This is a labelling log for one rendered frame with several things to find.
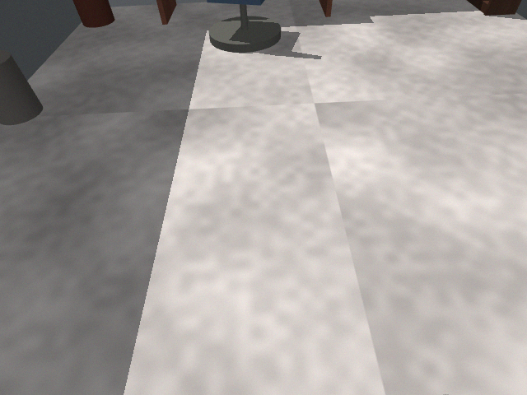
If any office chair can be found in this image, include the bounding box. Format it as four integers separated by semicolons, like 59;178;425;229
207;0;281;53

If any bookshelf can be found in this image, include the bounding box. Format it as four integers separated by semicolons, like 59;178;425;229
467;0;521;16

